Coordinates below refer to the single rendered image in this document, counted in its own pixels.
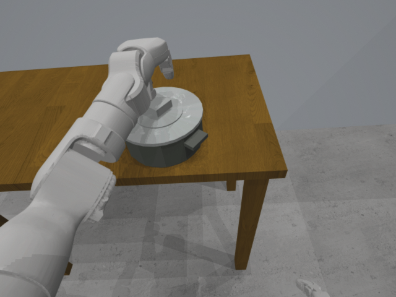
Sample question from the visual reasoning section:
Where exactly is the table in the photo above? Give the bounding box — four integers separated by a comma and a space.
0, 54, 288, 275

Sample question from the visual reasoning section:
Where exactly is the left robot forearm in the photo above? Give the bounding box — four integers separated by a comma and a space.
30, 45, 155, 200

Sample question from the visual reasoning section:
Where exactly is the left robot hand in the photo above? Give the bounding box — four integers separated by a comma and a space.
117, 37, 174, 101

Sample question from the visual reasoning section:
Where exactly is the lid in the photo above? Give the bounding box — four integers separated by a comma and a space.
126, 87, 203, 147

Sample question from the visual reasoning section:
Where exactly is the knob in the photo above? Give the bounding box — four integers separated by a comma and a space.
146, 93, 173, 117

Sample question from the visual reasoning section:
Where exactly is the right robot hand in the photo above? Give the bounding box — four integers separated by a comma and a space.
296, 279, 330, 297

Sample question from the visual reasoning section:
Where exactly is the left robot upper arm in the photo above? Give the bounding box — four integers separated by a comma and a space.
0, 148, 116, 297

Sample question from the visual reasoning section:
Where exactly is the pot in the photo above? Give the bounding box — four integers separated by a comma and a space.
125, 121, 208, 168

